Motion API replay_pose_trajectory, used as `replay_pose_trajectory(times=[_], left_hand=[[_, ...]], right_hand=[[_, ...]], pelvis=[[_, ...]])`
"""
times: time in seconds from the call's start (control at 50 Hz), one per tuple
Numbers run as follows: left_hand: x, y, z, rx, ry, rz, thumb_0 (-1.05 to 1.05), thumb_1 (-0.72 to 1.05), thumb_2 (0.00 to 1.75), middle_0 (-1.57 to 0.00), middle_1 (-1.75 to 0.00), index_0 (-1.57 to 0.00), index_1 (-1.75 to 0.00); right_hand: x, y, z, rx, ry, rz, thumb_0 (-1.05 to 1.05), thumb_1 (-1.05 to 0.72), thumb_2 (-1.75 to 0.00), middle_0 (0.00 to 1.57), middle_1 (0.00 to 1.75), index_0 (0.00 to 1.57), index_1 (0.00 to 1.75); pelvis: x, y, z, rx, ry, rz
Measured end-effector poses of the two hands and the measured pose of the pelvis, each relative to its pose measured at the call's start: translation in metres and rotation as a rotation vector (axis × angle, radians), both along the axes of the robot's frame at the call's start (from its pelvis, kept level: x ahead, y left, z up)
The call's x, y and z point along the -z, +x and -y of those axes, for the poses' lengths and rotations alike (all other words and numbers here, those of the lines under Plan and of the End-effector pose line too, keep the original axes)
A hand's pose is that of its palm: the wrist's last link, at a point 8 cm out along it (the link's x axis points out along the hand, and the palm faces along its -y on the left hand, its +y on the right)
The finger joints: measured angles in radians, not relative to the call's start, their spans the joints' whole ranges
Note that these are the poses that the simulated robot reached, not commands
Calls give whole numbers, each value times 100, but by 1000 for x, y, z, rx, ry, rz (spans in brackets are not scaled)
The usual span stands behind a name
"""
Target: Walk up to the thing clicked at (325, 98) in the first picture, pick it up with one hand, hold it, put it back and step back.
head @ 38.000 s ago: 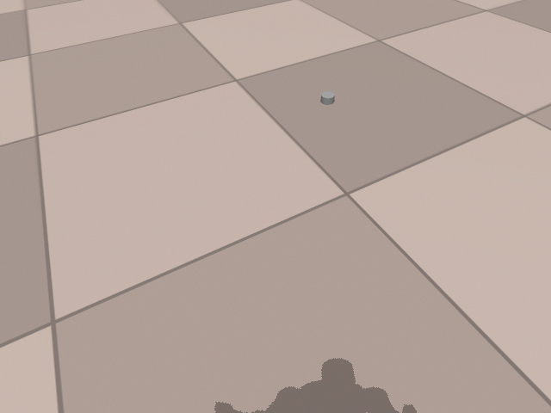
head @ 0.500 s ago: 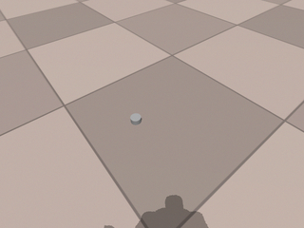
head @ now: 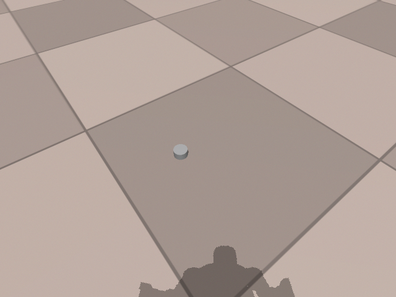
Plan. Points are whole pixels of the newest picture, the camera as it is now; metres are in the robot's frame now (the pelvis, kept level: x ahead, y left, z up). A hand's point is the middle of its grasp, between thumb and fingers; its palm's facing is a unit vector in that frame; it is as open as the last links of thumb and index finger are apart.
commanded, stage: step back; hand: left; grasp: from above
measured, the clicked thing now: (180, 151) +1.07 +0.17 -0.73
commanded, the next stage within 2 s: stand in 0.26 s
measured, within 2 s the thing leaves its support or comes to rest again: neither
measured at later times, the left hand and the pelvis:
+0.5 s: hand out of the picture +0.11 +0.25 -0.13, palm faces -0.04 -0.94 -0.34, open 7.3 cm; pelvis +0.01 +0.00 +0.02, yaw -1 degrees
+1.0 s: hand out of the picture +0.09 +0.25 -0.14, palm faces -0.07 -0.94 -0.34, open 7.3 cm; pelvis +0.01 +0.00 +0.02, yaw -2 degrees
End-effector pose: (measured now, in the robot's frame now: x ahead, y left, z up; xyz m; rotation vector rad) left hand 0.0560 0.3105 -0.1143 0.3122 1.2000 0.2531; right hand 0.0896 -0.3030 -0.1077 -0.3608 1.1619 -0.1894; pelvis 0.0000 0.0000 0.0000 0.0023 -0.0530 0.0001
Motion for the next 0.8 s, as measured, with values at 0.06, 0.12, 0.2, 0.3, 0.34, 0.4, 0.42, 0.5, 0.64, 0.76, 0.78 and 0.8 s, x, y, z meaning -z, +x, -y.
replay_pose_trajectory(times=[0.06,0.12,0.2,0.3,0.34,0.4,0.42,0.5,0.64,0.76,0.78,0.8], left_hand=[[0,10,0,15,-3,-1,1,91,90,-20,-30,-21,-30],[-3,17,1,30,-7,-2,1,91,90,-20,-30,-21,-30],[-8,25,4,38,-7,-1,1,91,90,-20,-30,-21,-30],[-13,33,8,51,-7,1,1,91,90,-20,-30,-21,-30],[-15,36,11,59,-12,2,1,91,90,-20,-30,-21,-30],[-18,40,14,70,-19,6,1,91,90,-20,-30,-21,-30],[-18,41,15,72,-21,8,1,91,90,-20,-30,-21,-30],[-19,45,18,81,-29,13,1,91,90,-20,-30,-21,-30],[-18,45,18,93,-33,7,1,91,90,-20,-30,-21,-30],[-17,38,17,95,-33,-20,1,91,90,-20,-30,-21,-30],[-16,36,16,96,-33,-25,1,91,90,-20,-30,-21,-30],[-16,35,16,95,-32,-31,1,91,90,-20,-30,-21,-30]], right_hand=[[-2,12,-10,-2,19,19,0,-90,-90,20,30,21,30],[-4,24,-17,1,41,39,0,-90,-90,20,30,21,30],[-7,36,-21,2,59,60,0,-90,-90,21,30,21,30],[-10,40,-18,19,64,67,0,-90,-90,21,30,21,30],[-11,37,-15,26,64,62,0,-90,-90,21,30,21,30],[-12,28,-11,41,60,45,0,-90,-90,20,30,21,30],[-13,25,-10,46,57,38,0,-90,-90,20,30,21,30],[-13,9,-5,65,47,7,0,-90,-90,20,30,21,30],[-13,-19,-1,98,37,-46,0,-90,-90,20,30,21,30],[-11,-36,-1,113,39,-84,0,-90,-90,20,30,21,30],[-10,-37,-2,114,40,-89,0,-90,-90,20,30,21,30],[-10,-39,-2,115,41,-93,0,-90,-90,20,30,21,30]], pelvis=[[-2,3,0,8,-15,-5],[-6,6,0,15,-19,-10],[-10,9,1,24,-15,-12],[-14,11,1,28,-12,-7],[-16,12,0,27,-10,-4],[-19,12,0,25,-9,-1],[-19,12,0,25,-8,0],[-21,11,0,26,-7,3],[-22,8,0,26,-7,3],[-23,7,-1,27,-7,-5],[-23,7,-1,27,-7,-6],[-23,7,-1,27,-7,-7]])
